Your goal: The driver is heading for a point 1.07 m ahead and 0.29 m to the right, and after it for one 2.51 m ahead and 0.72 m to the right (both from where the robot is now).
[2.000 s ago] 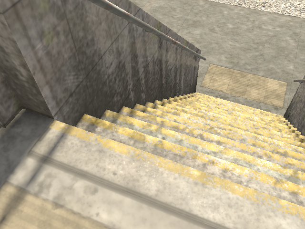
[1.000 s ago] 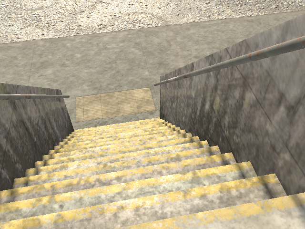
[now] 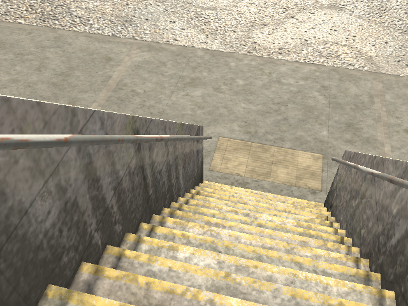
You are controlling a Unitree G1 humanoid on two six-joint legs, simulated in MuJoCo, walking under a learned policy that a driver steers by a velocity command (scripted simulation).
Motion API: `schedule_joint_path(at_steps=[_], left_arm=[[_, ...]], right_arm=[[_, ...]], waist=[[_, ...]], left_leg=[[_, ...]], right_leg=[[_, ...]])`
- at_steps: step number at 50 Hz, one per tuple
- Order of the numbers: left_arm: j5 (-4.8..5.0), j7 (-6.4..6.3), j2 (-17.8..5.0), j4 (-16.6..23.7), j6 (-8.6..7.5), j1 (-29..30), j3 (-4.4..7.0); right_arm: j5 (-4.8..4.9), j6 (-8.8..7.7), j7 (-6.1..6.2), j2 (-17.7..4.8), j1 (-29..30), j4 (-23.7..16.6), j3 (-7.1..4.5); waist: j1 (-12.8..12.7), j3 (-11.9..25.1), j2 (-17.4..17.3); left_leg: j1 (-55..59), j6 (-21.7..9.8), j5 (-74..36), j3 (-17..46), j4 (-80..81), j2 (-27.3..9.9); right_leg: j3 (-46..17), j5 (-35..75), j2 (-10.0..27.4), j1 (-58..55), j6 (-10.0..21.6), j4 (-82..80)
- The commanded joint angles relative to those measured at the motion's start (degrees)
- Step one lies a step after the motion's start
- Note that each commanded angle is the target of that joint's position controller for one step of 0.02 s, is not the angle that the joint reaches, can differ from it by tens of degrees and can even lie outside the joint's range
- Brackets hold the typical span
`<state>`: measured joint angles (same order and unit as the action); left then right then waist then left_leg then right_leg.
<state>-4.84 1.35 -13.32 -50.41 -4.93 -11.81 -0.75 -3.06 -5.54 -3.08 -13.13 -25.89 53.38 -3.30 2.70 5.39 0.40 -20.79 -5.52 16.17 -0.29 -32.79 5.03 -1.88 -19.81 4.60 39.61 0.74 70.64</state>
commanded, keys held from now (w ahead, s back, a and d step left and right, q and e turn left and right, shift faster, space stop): w+e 0.84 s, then w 0.16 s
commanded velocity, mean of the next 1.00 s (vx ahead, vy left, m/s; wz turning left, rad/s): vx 0.50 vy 0.00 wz -0.41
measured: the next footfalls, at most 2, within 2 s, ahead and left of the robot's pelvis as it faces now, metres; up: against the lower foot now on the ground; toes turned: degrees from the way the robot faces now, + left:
right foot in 0.40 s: +0.25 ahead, -0.16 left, -0.21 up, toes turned -15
left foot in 0.82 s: +0.53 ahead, -0.04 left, -0.43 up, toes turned -23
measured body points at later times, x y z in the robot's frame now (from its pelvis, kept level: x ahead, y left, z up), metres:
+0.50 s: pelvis +0.23 -0.07 -0.20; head +0.23 -0.08 +0.25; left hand +0.28 +0.18 -0.35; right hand +0.15 -0.29 -0.35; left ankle +0.17 +0.08 -0.65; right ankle +0.22 -0.15 -0.94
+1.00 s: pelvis +0.47 -0.08 -0.43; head +0.46 -0.07 +0.02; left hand +0.61 +0.10 -0.57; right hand +0.32 -0.29 -0.57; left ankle +0.49 -0.02 -1.16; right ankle +0.47 -0.25 -0.96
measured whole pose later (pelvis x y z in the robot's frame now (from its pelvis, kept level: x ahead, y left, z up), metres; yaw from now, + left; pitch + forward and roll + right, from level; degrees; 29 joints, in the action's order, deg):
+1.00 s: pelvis +0.47 -0.08 -0.43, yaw -29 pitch +2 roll +0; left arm -3.2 5.7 -11.8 -48.9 -2.5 -23.0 -1.8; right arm -6.9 -5.1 -2.5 -15.0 -26.6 57.5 -1.8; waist 0.3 4.5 0.4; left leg -15.9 -5.6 18.6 -7.3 -32.4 2.9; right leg -4.9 -7.1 1.5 59.2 3.3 98.0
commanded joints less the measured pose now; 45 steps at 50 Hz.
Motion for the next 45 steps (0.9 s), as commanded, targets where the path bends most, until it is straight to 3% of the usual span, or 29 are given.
schedule_joint_path(at_steps=[1, 2, 3, 4, 7, 12, 16, 18, 19, 20, 21, 22, 23, 24, 26, 27, 28, 29, 30, 33, 36, 38, 39, 40, 41, 42, 43, 44, 45], left_arm=[[3.98, -1.10, -3.1, -2.3, 4.52, -11.8, 3.01], [4.86, -1.88, -3.6, -4.2, 6.16, -14.7, 3.49], [-3.41, 2.65, 2.1, 0.3, 1.93, -6.6, -0.47], [-4.23, 3.03, 3.0, 2.6, 0.56, -1.0, -0.64], [-0.81, 3.96, 0.8, 2.2, -0.26, 1.3, -0.52], [-2.41, 3.21, -1.7, 2.2, 1.56, -0.1, -0.18], [-1.21, 2.97, -0.8, 3.4, 1.24, 2.8, -0.44], [-0.49, 2.25, -3.2, -1.6, 1.50, -7.5, 1.00], [0.73, 1.62, -4.5, -7.6, 0.43, -23.7, 2.67], [0.03, 1.36, -9.6, -11.5, 0.98, -37.3, 5.83], [-0.12, 1.65, -17.3, -10.2, 1.87, -35.5, 6.96], [-1.05, 2.37, -19.0, -11.8, 1.93, -38.0, 8.07], [-1.07, 2.61, -16.4, -10.4, 1.50, -33.8, 7.79], [-0.82, 2.75, -10.6, -8.2, 1.24, -24.8, 5.88], [-2.72, 2.18, 4.5, -7.4, 0.05, -17.2, 0.24], [-2.17, 1.51, 3.5, -7.8, -0.46, -18.2, 0.34], [0.30, 1.07, 3.6, -7.8, -0.97, -18.5, 0.03], [-0.83, 0.86, 1.5, -6.4, -1.94, -15.2, -0.30], [-1.89, 0.08, 0.9, -8.1, -2.91, -17.3, -0.67], [-0.96, -1.75, -1.1, -4.3, -3.84, -15.5, -1.14], [-0.22, -1.22, -3.9, -0.7, -3.00, -15.8, -0.92], [1.82, -1.34, -4.2, -2.6, -1.14, -25.2, -0.60], [-0.52, 0.24, -7.6, -0.7, -0.07, -20.5, -0.17], [3.53, 0.46, -3.1, -0.5, 0.28, -22.8, -0.75], [1.35, 3.01, -5.5, -0.5, 1.67, -21.6, -0.93], [0.71, 5.63, -1.2, 0.3, 1.35, -23.9, -1.62], [3.79, 6.15, 3.7, 0.0, 0.27, -34.7, -1.16], [4.36, 6.12, -0.9, 2.2, 0.70, -32.3, -0.51], [3.02, 5.41, -0.8, 5.3, 1.30, -25.5, -0.98]], right_arm=[[2.74, 1.70, 2.35, -11.4, -0.5, -2.7, -2.24], [2.58, 2.09, 2.57, -12.3, -0.2, -2.9, -2.20], [-3.85, -1.00, 2.30, 0.5, -2.7, -1.6, 2.21], [-3.59, -1.55, 3.48, 4.6, -2.4, -0.1, 3.53], [-3.03, -1.14, 3.84, 0.7, -8.5, 2.0, 4.29], [-2.55, -0.48, 2.51, -0.9, -10.3, 3.3, 5.43], [-1.18, 0.69, 3.72, -3.1, -10.1, 2.4, 5.39], [-1.30, 2.53, 2.75, -3.3, -10.6, 5.3, 5.11], [-3.29, 3.17, 0.77, -6.3, -8.3, 4.9, 4.79], [-3.54, 3.14, -1.62, -4.9, -9.7, 7.6, 4.88], [-3.34, 2.74, -3.99, 0.5, -15.1, 5.6, 5.13], [-1.17, 1.85, -4.44, -2.8, -5.6, -0.2, 4.35], [0.84, 0.73, -3.67, -4.7, 5.1, -6.5, 4.07], [2.16, 0.06, -1.47, -2.5, 5.7, -9.7, 4.66], [-1.58, 1.00, 0.69, 1.6, -1.2, -4.3, 6.58], [-2.35, 2.59, 0.15, 1.7, -1.1, -4.1, 6.54], [-2.57, 3.51, -1.33, 1.8, -1.0, -2.1, 6.52], [-4.16, 2.97, -2.90, 2.1, 4.9, -2.4, 6.48], [-3.49, 2.32, -3.70, 3.3, 7.5, -4.0, 7.12], [-3.61, 2.46, -1.76, -0.5, 9.5, -6.1, 6.22], [-4.67, 3.14, -0.15, -3.3, 4.7, -7.3, 5.52], [-3.58, 3.78, -0.79, -3.3, 17.9, -11.1, 5.52], [-5.33, 3.16, -1.11, -3.6, 10.4, -9.1, 5.27], [-2.52, 2.45, -0.32, -4.7, 6.5, -7.0, 3.51], [-2.19, 1.75, 0.06, -8.0, -3.7, -3.2, 1.66], [-2.78, 0.70, -0.01, -11.7, -20.0, 1.9, -0.68], [-1.57, 0.47, -1.06, -18.2, -14.0, -1.7, -2.18], [-3.59, 1.47, -1.83, -18.9, -16.3, -0.5, -3.06], [-4.88, 2.27, -1.95, -15.1, -6.5, -1.6, -2.70]], waist=[[-6.6, -2.1, -1.5], [-6.8, -1.2, -2.4], [-1.7, -6.7, -3.0], [-0.2, -7.4, -2.5], [2.4, -5.0, -2.4], [1.6, -10.4, -2.9], [4.3, -12.3, -1.7], [1.0, -13.5, 3.2], [-5.3, -8.7, 5.5], [-12.2, -5.3, 12.0], [-6.2, 7.5, 14.8], [-10.4, 9.1, 8.4], [-12.1, 4.0, 4.4], [-7.2, -2.6, 3.5], [0.0, -13.4, -7.1], [0.0, -15.7, 0.7], [-2.2, -15.1, 1.1], [-2.5, -12.1, 2.8], [-2.7, -9.8, 3.2], [-3.1, -5.0, -0.7], [-0.7, -8.2, 0.6], [-9.4, -12.4, 1.9], [-5.1, -8.1, 5.9], [-3.8, -9.6, -3.9], [1.0, -6.0, 0.4], [2.8, 2.7, -8.5], [-2.8, 11.0, -16.3], [1.6, 10.1, -9.0], [2.0, 4.1, -4.5]], left_leg=[[-6.8, -9.6, -27.7, 12.5, 10.3, -15.5], [-6.3, -9.2, -33.3, 12.8, 8.3, -17.0], [-5.2, -8.3, -14.1, 7.5, 7.4, -14.4], [2.7, -7.0, -10.2, 10.8, 4.5, -15.9], [-5.6, -6.8, -3.0, 3.9, -4.6, -10.9], [-10.9, -8.5, 8.8, 9.0, -11.6, -14.3], [-0.5, -7.3, 1.6, 11.1, -20.4, -16.2], [6.3, -4.1, -2.9, 11.8, -34.3, -17.2], [-2.0, -2.9, -10.5, 3.5, -46.3, -13.8], [-13.4, 1.2, 1.1, 2.5, -72.8, -9.0], [-31.7, 5.0, 31.6, -1.5, -92.4, -2.3], [-43.9, 6.7, 32.6, -0.3, -97.2, -0.8], [-56.0, 6.7, 31.0, -0.3, -92.8, -2.8], [-60.0, 4.7, 21.6, 7.8, -87.1, -7.5], [-46.5, 1.2, -6.7, 9.9, -52.5, -16.3], [-39.6, 1.1, -11.6, 5.0, -48.6, -15.2], [-30.3, 1.6, -26.3, 0.8, -35.4, -13.4], [-15.2, 2.8, -36.3, -0.2, -34.2, -13.1], [-13.9, 3.6, -42.4, 2.2, -34.4, -13.5], [5.1, 4.2, -56.8, -1.4, -12.0, -8.7], [6.0, 6.5, -42.3, 0.1, -9.1, -7.5], [-9.9, 4.2, -30.7, 4.2, 23.2, -9.5], [2.7, 2.6, -40.4, 2.3, 5.6, -9.0], [3.3, 1.6, -35.7, 4.2, 36.4, -10.9], [21.3, -0.3, -42.1, 0.5, 31.7, -13.6], [47.2, -8.3, -61.4, 3.5, 11.4, -20.3], [61.3, -16.5, -88.9, 4.8, -10.2, -29.4], [59.7, -18.0, -86.4, 12.3, -8.9, -30.9], [50.6, -18.8, -52.2, 24.2, -0.5, -37.3]], right_leg=[[2.7, 12.0, -1.6, -9.9, -0.3, -2.3], [1.7, 14.3, -2.6, -11.0, 0.3, 2.0], [-2.3, 23.9, 1.6, 2.9, 1.2, -1.9], [-7.1, 30.9, 4.3, 12.1, 1.9, -12.8], [-1.7, 58.0, 2.8, 0.7, 1.2, -30.6], [1.5, 45.9, 0.5, -9.3, 0.3, -30.5], [4.9, 32.8, -0.2, -13.0, -0.5, -44.9], [-0.4, 34.6, 4.4, -18.2, 2.1, -64.1], [10.1, 48.0, -1.5, -40.8, 1.8, -60.2], [3.7, 50.5, 2.3, -55.9, 8.6, -62.9], [-6.4, 81.7, 9.8, -74.3, 19.0, -33.8], [-12.8, 81.5, 13.6, -79.6, 22.3, -34.2], [-16.0, 61.4, 16.4, -74.5, 23.7, -37.5], [-26.9, 32.2, 22.3, -58.6, 24.5, -42.4], [-11.7, 22.9, 11.9, -25.0, 15.8, -44.6], [-11.5, 20.2, 6.7, -13.3, 16.1, -44.9], [-6.1, 11.9, 2.0, -2.5, 15.9, -44.7], [-3.9, 8.0, -2.7, 7.8, 14.6, -42.3], [-8.4, 8.4, -2.0, 8.4, 15.2, -38.8], [-5.0, -3.3, -8.1, 15.6, 11.4, -28.5], [-16.4, -8.3, -4.7, 9.4, 13.2, -15.1], [-28.2, -5.5, -2.9, -18.2, 14.5, -13.1], [-32.0, 6.9, -1.4, -10.2, 14.8, -6.1], [-27.6, -1.7, -5.8, -18.2, 11.9, 1.3], [-24.0, 1.6, -8.4, -10.8, 9.6, 13.8], [-18.4, -6.4, -12.5, 10.3, 4.6, 36.7], [-7.1, -27.3, -15.4, 32.4, 3.0, 58.1], [-6.5, -25.6, -14.6, 41.5, 1.0, 61.7], [-11.2, -14.6, -7.4, 50.0, -1.1, 53.0]])
Velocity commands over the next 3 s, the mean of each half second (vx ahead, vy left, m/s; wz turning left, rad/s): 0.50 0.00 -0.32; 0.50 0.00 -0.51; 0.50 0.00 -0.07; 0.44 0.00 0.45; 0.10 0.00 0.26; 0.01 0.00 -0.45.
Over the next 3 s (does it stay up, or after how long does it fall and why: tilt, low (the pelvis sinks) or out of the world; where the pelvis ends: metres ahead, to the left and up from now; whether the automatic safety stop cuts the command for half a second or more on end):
stays up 1.08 -0.25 -1.06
